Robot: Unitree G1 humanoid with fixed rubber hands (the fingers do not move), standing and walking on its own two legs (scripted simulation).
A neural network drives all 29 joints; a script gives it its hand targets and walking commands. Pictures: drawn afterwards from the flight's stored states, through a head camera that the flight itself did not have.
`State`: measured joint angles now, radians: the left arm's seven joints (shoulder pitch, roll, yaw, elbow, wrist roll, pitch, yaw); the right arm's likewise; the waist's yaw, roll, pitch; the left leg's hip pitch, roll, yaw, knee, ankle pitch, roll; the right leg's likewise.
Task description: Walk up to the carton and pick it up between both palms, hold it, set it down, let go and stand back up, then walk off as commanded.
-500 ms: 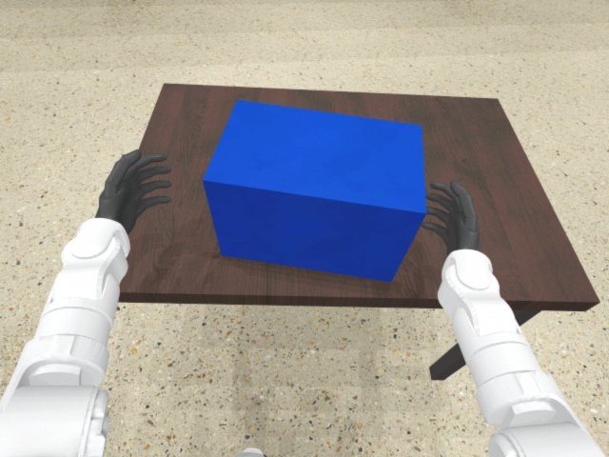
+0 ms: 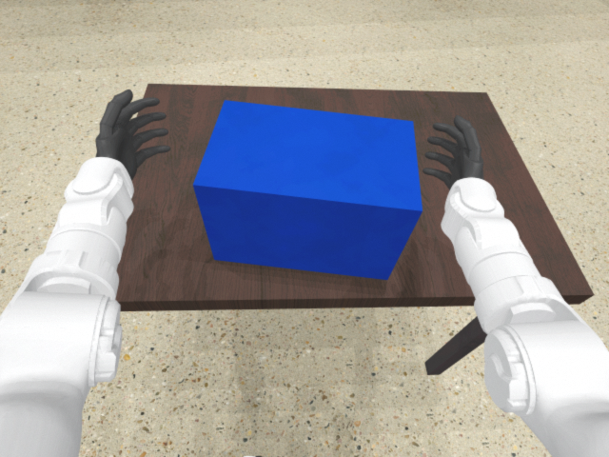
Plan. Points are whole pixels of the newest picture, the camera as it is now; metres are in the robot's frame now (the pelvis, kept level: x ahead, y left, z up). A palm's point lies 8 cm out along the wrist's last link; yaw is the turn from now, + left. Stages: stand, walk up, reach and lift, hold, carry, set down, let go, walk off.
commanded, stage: reach and lift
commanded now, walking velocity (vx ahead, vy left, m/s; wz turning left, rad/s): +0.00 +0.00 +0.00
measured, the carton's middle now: (309, 193) +0.52 +0.01 +0.00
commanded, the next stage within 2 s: none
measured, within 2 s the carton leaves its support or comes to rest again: neither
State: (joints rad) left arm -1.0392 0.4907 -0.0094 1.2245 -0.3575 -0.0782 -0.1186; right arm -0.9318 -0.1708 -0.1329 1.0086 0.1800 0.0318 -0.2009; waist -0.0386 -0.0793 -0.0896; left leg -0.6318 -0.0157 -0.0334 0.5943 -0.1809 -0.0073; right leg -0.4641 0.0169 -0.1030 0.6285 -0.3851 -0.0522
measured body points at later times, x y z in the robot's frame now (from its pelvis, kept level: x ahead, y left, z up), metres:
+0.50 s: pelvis +0.01 +0.01 +0.00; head +0.12 +0.03 +0.43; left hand +0.49 +0.28 +0.07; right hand +0.47 -0.18 +0.06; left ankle +0.06 +0.12 -0.72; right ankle -0.05 -0.08 -0.72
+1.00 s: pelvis +0.01 +0.02 -0.01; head +0.15 +0.04 +0.41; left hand +0.51 +0.28 +0.04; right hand +0.48 -0.18 +0.02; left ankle +0.06 +0.12 -0.72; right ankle -0.05 -0.08 -0.72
